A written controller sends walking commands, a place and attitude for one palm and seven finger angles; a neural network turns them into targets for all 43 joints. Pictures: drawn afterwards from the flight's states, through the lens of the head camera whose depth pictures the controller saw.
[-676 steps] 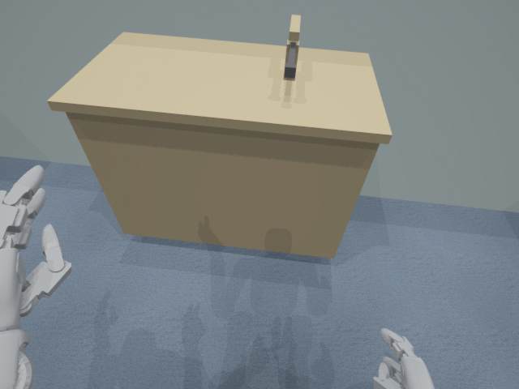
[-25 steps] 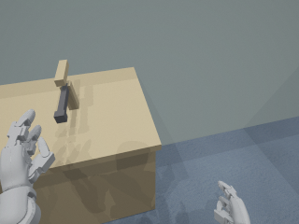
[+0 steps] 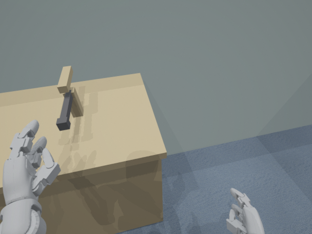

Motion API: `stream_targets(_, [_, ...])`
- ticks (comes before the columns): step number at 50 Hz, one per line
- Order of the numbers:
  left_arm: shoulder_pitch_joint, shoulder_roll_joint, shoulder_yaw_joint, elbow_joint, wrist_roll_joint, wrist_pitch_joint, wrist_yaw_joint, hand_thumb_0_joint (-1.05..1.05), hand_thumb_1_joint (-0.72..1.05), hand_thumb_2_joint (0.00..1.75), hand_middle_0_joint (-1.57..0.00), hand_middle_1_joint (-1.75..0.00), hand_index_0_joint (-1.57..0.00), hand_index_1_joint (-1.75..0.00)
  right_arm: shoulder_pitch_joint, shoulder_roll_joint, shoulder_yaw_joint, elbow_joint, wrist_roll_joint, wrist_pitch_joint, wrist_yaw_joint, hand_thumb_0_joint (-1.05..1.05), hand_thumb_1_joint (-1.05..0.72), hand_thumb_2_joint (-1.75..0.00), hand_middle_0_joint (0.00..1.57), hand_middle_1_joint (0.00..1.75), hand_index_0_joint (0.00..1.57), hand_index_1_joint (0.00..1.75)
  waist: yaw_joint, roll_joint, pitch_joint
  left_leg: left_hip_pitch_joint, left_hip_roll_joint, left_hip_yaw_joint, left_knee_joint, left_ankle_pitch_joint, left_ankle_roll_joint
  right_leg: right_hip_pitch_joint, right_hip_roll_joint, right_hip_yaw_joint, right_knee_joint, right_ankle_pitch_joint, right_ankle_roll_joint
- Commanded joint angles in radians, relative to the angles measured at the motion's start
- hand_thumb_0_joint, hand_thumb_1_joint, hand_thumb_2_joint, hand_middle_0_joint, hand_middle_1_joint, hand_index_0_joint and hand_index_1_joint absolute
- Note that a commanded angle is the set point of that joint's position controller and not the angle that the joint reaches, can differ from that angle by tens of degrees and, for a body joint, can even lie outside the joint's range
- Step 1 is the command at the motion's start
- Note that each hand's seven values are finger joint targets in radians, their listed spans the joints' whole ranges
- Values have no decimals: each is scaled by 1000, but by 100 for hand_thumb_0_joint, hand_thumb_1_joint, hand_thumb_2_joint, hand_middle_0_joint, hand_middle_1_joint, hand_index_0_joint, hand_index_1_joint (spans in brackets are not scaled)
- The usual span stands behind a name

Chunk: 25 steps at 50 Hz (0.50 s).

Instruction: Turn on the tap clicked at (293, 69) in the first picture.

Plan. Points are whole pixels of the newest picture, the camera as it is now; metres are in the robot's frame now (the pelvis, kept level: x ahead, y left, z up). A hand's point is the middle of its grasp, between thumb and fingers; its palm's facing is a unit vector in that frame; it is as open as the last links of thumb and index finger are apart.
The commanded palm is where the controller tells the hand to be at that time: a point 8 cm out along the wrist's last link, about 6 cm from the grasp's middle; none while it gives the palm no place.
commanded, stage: turn the palm inward beside the body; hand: left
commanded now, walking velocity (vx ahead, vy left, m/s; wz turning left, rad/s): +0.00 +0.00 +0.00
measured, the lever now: (63, 123) +0.36 +0.33 +0.11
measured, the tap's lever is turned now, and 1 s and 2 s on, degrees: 0 0 0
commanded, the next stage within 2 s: reach beside the lever's end, fingers flat in 0.28 s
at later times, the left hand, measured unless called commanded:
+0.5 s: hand (58, 164) +0.19 +0.23 +0.16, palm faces +0.53 -0.84 -0.11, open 7.4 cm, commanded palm +0.15 +0.27 +0.16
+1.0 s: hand (54, 154) +0.23 +0.26 +0.14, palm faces +0.56 -0.82 -0.10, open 7.4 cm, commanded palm +0.18 +0.31 +0.14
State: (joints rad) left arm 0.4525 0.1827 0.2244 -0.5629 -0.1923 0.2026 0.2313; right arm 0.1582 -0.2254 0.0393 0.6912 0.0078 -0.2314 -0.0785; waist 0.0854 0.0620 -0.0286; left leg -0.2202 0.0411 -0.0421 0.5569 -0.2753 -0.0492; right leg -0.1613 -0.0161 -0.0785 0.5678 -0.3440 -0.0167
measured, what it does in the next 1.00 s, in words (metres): stands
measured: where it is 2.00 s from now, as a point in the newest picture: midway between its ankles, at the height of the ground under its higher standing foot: outside the picture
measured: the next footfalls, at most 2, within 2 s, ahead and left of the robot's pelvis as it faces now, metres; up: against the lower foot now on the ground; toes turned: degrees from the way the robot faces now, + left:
none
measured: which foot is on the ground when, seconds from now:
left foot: down 0.00-1.00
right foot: down 0.00-1.00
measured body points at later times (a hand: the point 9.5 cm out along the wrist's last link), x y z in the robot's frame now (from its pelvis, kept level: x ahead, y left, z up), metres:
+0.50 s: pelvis +0.00 -0.01 +0.00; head -0.03 -0.03 +0.45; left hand +0.16 +0.27 +0.17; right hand +0.21 -0.22 -0.07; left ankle +0.02 +0.15 -0.73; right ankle -0.02 -0.10 -0.73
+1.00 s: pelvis +0.00 +0.00 +0.00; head -0.02 -0.02 +0.45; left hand +0.19 +0.30 +0.15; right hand +0.20 -0.22 -0.08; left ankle +0.02 +0.15 -0.73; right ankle -0.02 -0.10 -0.73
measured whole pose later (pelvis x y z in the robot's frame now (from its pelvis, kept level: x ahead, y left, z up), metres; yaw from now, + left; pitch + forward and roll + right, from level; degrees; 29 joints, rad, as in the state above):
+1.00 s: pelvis +0.00 +0.00 +0.00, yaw -1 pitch -3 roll +0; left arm 0.29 0.20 0.31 -0.32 -0.20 0.16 0.22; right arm 0.16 -0.23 0.02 0.72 0.02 -0.22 -0.09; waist 0.07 0.05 -0.02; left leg -0.22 0.04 -0.03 0.53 -0.26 -0.05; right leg -0.17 -0.02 -0.06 0.55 -0.33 -0.01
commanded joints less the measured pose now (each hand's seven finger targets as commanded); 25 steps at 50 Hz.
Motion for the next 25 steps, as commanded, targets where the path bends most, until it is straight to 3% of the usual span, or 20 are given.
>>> stream_targets(1, [-93, 133, 86, -216, 1, -69, 3, 0, 90, 90, -20, -30, -20, -30, -169, -88, -32, -181, 3, -63, -10, 0, -90, -90, 20, 30, 20, 30, 1, -60, -48, 48, -56, 40, -62, 164, 61, -49, 11, 9, -127, 212, 15])
stream_targets(4, [-98, 155, 109, -217, 0, -67, 5, 0, 90, 90, -20, -30, -20, -30, -165, -89, -34, -176, 2, -59, -9, 0, -90, -90, 20, 30, 20, 30, 8, -53, -53, 49, -58, 42, -58, 178, 62, -42, 11, 13, -129, 231, 15])
stream_targets(6, [-104, 125, 78, -214, 0, -72, 2, 0, 90, 90, -20, -30, -20, -30, -169, -87, -34, -181, 5, -61, -7, 0, -90, -90, 20, 30, 20, 30, -2, -60, -42, 54, -55, 45, -54, 183, 62, -55, 9, 10, -126, 238, 17])
stream_targets(8, [-104, 136, 86, -219, 2, -73, 1, 0, 90, 90, -20, -30, -20, -30, -162, -89, -35, -183, 2, -62, -8, 0, -90, -90, 20, 30, 20, 30, 1, -52, -54, 51, -58, 42, -57, 187, 62, -44, 8, 11, -119, 245, 16])
stream_targets(9, [-108, 147, 91, -225, 8, -72, 2, 0, 90, 90, -20, -30, -20, -30, -166, -87, -34, -178, 4, -60, -9, 0, -90, -90, 20, 30, 20, 30, 4, -29, -37, 56, -57, 45, -58, 185, 61, -51, 9, 13, -130, 236, 14])
stream_targets(16, [-94, 131, 82, -220, 3, -79, -1, 0, 90, 90, -20, -30, -20, -30, -162, -86, -36, -183, 5, -65, -9, 0, -90, -90, 20, 30, 20, 30, 0, -52, -49, 59, -57, 47, -53, 198, 62, -43, 7, 14, -122, 267, 17])
stream_targets(19, [-92, 154, 107, -212, 2, -75, 4, 0, 90, 90, -20, -30, -20, -30, -164, -86, -36, -179, 4, -63, -11, 0, -90, -90, 20, 30, 20, 30, 7, -57, -41, 55, -57, 46, -57, 183, 62, -43, 9, 15, -134, 244, 18])
stream_targets(23, [-170, 154, 115, -152, -4, -75, 3, 0, 90, 90, -20, -30, -20, -30, -166, -90, -37, -166, 9, -61, -17, 0, -90, -90, 20, 30, 20, 30, -7, -65, -23, 46, -58, 43, -63, 148, 62, -62, 9, 23, -145, 199, 19])
stream_targets(24, [-179, 164, 122, -156, 2, -74, 5, 0, 90, 90, -20, -30, -20, -30, -169, -87, -36, -162, 7, -60, -19, 0, -90, -90, 20, 30, 20, 30, 0, -24, -22, 53, -61, 45, -67, 146, 62, -60, 9, 24, -150, 188, 16])
stream_targets(25, [-198, 139, 97, -149, 0, -79, 2, 0, 90, 90, -20, -30, -20, -30, -170, -86, -34, -163, 8, -63, -18, 0, -90, -90, 20, 30, 20, 30, -11, -30, -25, 54, -60, 42, -72, 145, 60, -61, 6, 21, -144, 190, 16])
